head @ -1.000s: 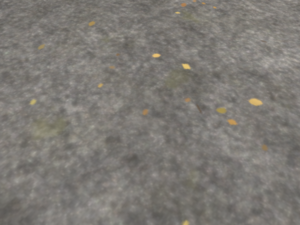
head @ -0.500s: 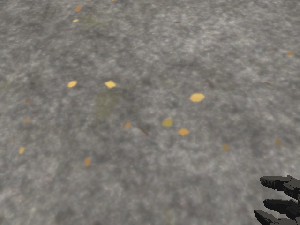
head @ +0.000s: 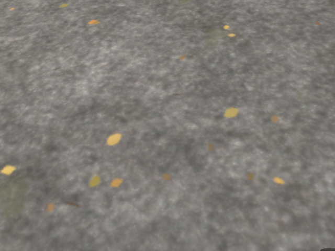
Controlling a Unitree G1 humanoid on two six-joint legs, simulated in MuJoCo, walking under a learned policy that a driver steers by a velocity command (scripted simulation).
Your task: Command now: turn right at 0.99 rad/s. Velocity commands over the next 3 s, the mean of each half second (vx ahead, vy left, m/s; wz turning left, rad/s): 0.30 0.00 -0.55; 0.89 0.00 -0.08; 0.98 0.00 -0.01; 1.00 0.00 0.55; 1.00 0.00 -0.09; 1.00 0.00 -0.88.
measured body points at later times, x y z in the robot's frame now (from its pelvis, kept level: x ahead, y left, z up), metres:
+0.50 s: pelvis +0.11 +0.01 +0.01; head +0.11 +0.02 +0.46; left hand +0.31 +0.22 -0.09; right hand +0.12 -0.29 -0.09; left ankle +0.08 +0.13 -0.72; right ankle +0.03 -0.10 -0.67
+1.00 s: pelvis +0.44 -0.13 +0.01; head +0.45 -0.13 +0.46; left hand +0.56 +0.13 -0.11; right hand +0.46 -0.41 -0.11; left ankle +0.44 +0.02 -0.63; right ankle +0.40 -0.19 -0.72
